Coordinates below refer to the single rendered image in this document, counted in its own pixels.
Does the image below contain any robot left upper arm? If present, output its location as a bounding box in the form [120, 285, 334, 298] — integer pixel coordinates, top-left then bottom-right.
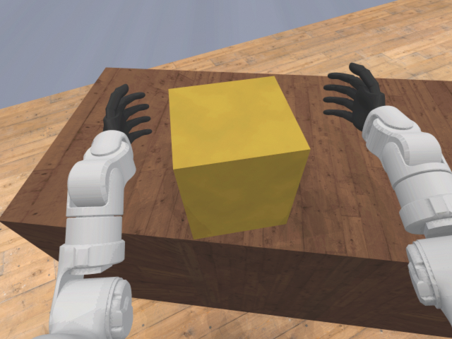
[32, 277, 133, 339]

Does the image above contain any robot right upper arm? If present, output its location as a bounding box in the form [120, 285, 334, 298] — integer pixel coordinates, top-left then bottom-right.
[406, 235, 452, 326]

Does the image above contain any left robot hand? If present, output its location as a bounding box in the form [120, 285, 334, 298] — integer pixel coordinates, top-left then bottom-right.
[103, 84, 152, 144]

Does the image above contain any carton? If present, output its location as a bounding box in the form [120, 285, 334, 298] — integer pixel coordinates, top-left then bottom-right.
[168, 76, 311, 239]

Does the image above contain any right robot forearm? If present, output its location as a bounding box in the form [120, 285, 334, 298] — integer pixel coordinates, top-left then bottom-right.
[362, 106, 452, 239]

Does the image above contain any left robot forearm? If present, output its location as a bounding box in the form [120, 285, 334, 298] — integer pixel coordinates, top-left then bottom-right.
[49, 130, 136, 334]

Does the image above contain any pedestal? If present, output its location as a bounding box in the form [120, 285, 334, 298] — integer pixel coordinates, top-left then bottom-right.
[0, 67, 452, 338]

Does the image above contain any right robot hand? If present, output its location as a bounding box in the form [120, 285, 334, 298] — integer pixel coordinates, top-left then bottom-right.
[323, 63, 386, 131]

